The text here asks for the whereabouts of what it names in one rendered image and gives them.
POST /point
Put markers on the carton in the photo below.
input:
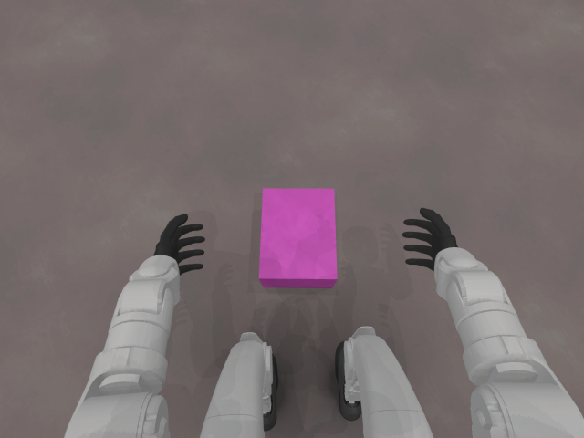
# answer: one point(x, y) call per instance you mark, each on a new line
point(298, 238)

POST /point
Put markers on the robot right shin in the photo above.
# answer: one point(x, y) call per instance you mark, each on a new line
point(352, 391)

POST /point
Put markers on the robot right upper arm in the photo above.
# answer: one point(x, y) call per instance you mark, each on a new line
point(523, 410)

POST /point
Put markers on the robot right forearm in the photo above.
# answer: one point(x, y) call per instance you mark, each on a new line
point(496, 348)

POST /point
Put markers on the left robot hand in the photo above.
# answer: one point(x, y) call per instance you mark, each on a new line
point(169, 244)

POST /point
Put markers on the right robot hand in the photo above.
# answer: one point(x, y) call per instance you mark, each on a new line
point(440, 237)

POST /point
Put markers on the robot right thigh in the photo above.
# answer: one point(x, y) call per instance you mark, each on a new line
point(389, 405)

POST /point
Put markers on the robot left forearm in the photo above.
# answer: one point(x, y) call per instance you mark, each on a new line
point(133, 359)

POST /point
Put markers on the robot left upper arm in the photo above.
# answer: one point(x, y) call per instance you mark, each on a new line
point(132, 415)

